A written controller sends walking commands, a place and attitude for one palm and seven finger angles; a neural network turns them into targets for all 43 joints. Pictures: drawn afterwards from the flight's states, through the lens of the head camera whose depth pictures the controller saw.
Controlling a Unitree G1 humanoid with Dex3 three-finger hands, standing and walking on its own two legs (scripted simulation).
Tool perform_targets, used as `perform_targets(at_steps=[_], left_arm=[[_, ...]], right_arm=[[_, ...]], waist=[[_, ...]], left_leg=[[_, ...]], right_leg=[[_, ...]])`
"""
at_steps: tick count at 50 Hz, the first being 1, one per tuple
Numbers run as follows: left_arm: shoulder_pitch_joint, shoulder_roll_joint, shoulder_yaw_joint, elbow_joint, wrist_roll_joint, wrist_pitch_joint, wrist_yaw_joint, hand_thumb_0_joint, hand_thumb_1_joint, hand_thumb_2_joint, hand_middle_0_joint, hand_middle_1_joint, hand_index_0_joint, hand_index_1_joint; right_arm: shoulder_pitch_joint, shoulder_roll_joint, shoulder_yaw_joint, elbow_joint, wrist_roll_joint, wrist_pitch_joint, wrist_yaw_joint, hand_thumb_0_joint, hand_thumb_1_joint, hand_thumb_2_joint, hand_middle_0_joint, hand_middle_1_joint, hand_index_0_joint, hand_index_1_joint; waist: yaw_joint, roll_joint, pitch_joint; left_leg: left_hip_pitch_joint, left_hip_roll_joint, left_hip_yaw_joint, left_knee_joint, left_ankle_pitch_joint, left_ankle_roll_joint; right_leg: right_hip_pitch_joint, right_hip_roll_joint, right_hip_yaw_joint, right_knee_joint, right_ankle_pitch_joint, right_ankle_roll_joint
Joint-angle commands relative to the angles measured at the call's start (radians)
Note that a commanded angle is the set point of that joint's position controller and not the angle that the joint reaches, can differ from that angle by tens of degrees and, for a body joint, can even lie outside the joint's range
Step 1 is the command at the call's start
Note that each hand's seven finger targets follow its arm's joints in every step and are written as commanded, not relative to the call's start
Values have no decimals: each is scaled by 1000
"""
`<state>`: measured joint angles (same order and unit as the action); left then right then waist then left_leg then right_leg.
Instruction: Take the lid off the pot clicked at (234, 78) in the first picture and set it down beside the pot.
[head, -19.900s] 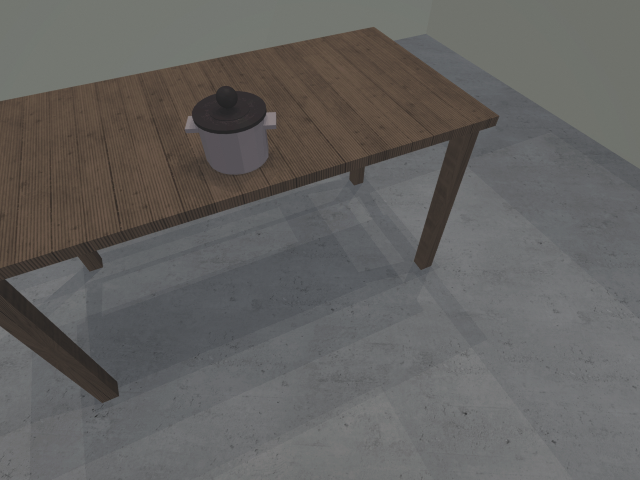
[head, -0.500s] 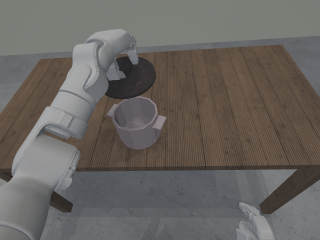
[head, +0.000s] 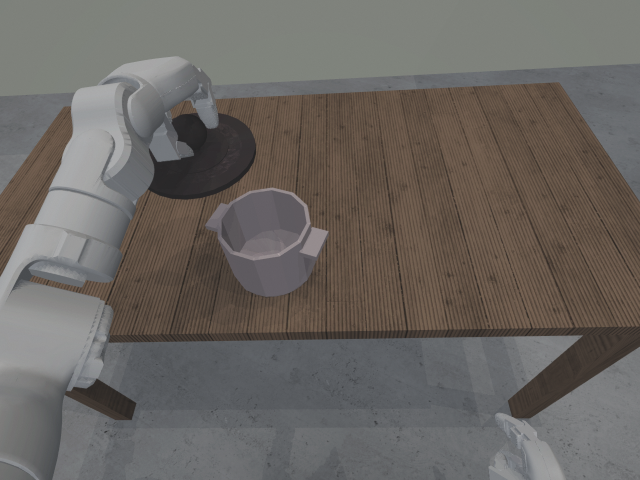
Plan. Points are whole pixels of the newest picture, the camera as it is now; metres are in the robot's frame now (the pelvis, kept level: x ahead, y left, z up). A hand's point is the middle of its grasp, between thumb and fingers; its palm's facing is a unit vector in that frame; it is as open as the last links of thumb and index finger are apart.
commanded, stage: move the lid sideways beside the pot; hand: left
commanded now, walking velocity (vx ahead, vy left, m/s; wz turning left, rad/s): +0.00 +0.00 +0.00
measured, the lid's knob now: (188, 132) +0.49 +0.17 +0.18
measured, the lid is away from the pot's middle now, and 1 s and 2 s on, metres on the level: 0.07 0.18 0.22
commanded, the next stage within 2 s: lower the lid onto the table in 1.46 s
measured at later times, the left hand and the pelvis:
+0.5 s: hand (122, 137) +0.45 +0.23 +0.20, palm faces -0.26 -0.07 -0.96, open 7.7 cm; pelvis +0.00 +0.01 +0.00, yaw +1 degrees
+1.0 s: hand (86, 141) +0.45 +0.28 +0.20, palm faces -0.30 -0.08 -0.95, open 7.7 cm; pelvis +0.00 +0.00 +0.00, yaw +1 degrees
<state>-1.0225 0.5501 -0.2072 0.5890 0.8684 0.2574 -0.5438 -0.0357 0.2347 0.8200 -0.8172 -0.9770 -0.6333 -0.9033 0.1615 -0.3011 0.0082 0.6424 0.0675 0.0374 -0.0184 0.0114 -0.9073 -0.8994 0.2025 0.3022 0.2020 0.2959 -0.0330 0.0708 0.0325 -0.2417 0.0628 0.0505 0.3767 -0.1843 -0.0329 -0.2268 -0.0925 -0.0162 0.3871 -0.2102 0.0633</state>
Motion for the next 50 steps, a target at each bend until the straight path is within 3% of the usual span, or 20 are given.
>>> perform_targets(at_steps=[1, 4, 6, 11, 13, 14, 16, 17, 19, 21, 24, 28, 31, 34, 36, 37, 41, 45, 49, 50], left_arm=[[-626, 317, 150, -226, 38, -14, 60, 0, 652, 1007, -963, -1064, -829, -1023], [-636, 309, 137, -239, 30, -17, 52, 0, 652, 1007, -963, -1064, -829, -1023], [-637, 333, 154, -280, 28, -27, 53, 0, 652, 1007, -963, -1064, -829, -1023], [-577, 381, 197, -236, 28, -30, 42, 0, 652, 1007, -963, -1064, -829, -1023], [-589, 347, 161, -221, 27, -30, 35, 0, 652, 1007, -963, -1064, -829, -1023], [-595, 373, 179, -238, 29, -33, 35, 0, 652, 1007, -963, -1064, -829, -1023], [-630, 377, 174, -312, 25, -47, 41, 0, 652, 1007, -963, -1064, -829, -1023], [-634, 367, 170, -318, 26, -50, 41, 0, 652, 1007, -963, -1064, -829, -1023], [-558, 408, 212, -214, 30, -41, 36, 0, 652, 1007, -963, -1064, -829, -1023], [-561, 449, 235, -215, 28, -47, 31, 0, 652, 1007, -963, -1064, -829, -1023], [-607, 426, 206, -278, 31, -64, 30, 0, 652, 1007, -963, -1064, -829, -1023], [-562, 447, 220, -195, 27, -67, 18, 0, 652, 1007, -963, -1064, -829, -1023], [-612, 473, 225, -280, 28, -89, 21, 0, 652, 1007, -963, -1064, -829, -1023], [-577, 485, 235, -166, 30, -91, 13, 0, 652, 1007, -963, -1064, -829, -1023], [-585, 511, 245, -171, 32, -101, 16, 0, 652, 1007, -963, -1064, -829, -1023], [-599, 471, 208, -157, 35, -104, 12, 0, 652, 1007, -963, -1064, -829, -1023], [-635, 538, 256, -209, 29, -135, 18, 0, 652, 1007, -963, -1064, -829, -1023], [-551, 557, 275, -105, 29, -140, 10, 0, 652, 1007, -963, -1064, -829, -1023], [-600, 562, 258, -112, 41, -156, 1, 0, 652, 1007, -963, -1064, -829, -1023], [-572, 591, 282, -95, 40, -160, 3, 0, 652, 1007, -963, -1064, -829, -1023]], right_arm=[[-62, -120, -39, -140, 0, -34, -6, 0, -900, -900, 200, 300, 200, 300], [-65, -121, -40, -144, 3, -32, -7, 0, -900, -900, 200, 300, 200, 300], [-59, -123, -42, -149, 1, -34, -6, 0, -900, -900, 200, 300, 200, 300], [-47, -132, -43, -139, 2, -20, -4, 0, -900, -900, 200, 300, 200, 300], [-51, -130, -44, -137, 6, -11, -4, 0, -900, -900, 200, 300, 200, 300], [-47, -133, -45, -137, 6, -8, -3, 0, -900, -900, 200, 300, 200, 300], [-56, -130, -42, -148, 5, -12, -1, 0, -900, -900, 200, 300, 200, 300], [-54, -128, -45, -146, 5, -14, -1, 0, -900, -900, 200, 300, 200, 300], [-44, -136, -43, -138, 2, -7, -1, 0, -900, -900, 200, 300, 200, 300], [-34, -145, -45, -137, 5, 3, -1, 0, -900, -900, 200, 300, 200, 300], [-47, -138, -45, -146, 7, 3, 0, 0, -900, -900, 200, 300, 200, 300], [-33, -146, -47, -139, 10, 18, -2, 0, -900, -900, 200, 300, 200, 300], [-32, -147, -50, -146, 9, 16, -1, 0, -900, -900, 200, 300, 200, 300], [-19, -152, -49, -132, 12, 28, -7, 0, -900, -900, 200, 300, 200, 300], [-7, -157, -50, -129, 12, 31, -9, 0, -900, -900, 200, 300, 200, 300], [-13, -154, -49, -127, 13, 31, -11, 0, -900, -900, 200, 300, 200, 300], [2, -159, -52, -126, 10, 25, -14, 0, -900, -900, 200, 300, 200, 300], [16, -172, -56, -113, 12, 37, -13, 0, -900, -900, 200, 300, 200, 300], [17, -169, -56, -114, 14, 48, -14, 0, -900, -900, 200, 300, 200, 300], [25, -176, -59, -111, 12, 49, -13, 0, -900, -900, 200, 300, 200, 300]], waist=[[-3, -59, -486], [-6, -24, -480], [-4, -5, -526], [-1, -43, -501], [-9, -39, -472], [-5, -46, -479], [-5, 16, -525], [-9, 11, -531], [-1, -17, -488], [2, -45, -490], [-4, -7, -512], [-9, -41, -464], [-8, 19, -518], [-12, -30, -460], [-13, -7, -473], [-19, -1, -453], [-13, 26, -507], [-11, 2, -458], [-15, -4, -462], [-12, -8, -470]], left_leg=[[227, -90, 3, 22, 311, 97], [239, -91, -4, 25, 309, 95], [263, -89, -9, 34, 348, 96], [240, -87, -11, 39, 374, 96], [232, -87, -8, 32, 334, 94], [232, -86, -12, 33, 340, 94], [264, -88, -21, 38, 384, 93], [276, -85, -24, 42, 395, 93], [231, -89, -21, 37, 348, 93], [209, -89, -16, 29, 326, 94], [239, -87, -21, 37, 373, 94], [201, -91, -16, 29, 301, 95], [239, -91, -19, 36, 330, 94], [198, -90, -16, 28, 273, 95], [203, -91, -18, 28, 279, 95], [202, -90, -15, 29, 267, 95], [226, -90, -20, 34, 279, 97], [185, -90, -13, 38, 285, 98], [187, -91, -11, 36, 258, 102], [180, -91, -10, 45, 275, 103]], right_leg=[[135, 102, -49, -8, 413, -75], [112, 105, -53, -8, 392, -77], [129, 107, -51, -3, 412, -79], [127, 106, -57, -2, 434, -78], [106, 107, -59, -11, 400, -77], [112, 108, -60, -9, 403, -77], [120, 110, -57, -2, 410, -81], [114, 112, -61, -1, 411, -81], [109, 111, -62, -8, 388, -82], [131, 107, -61, -11, 395, -78], [125, 109, -62, -5, 413, -80], [109, 110, -65, -18, 364, -77], [117, 111, -61, -14, 372, -79], [101, 111, -67, -25, 338, -75], [104, 113, -66, -24, 333, -78], [83, 113, -69, -28, 319, -77], [109, 115, -64, -25, 332, -78], [102, 111, -68, -28, 350, -79], [101, 112, -69, -29, 332, -74], [110, 111, -66, -26, 350, -77]])
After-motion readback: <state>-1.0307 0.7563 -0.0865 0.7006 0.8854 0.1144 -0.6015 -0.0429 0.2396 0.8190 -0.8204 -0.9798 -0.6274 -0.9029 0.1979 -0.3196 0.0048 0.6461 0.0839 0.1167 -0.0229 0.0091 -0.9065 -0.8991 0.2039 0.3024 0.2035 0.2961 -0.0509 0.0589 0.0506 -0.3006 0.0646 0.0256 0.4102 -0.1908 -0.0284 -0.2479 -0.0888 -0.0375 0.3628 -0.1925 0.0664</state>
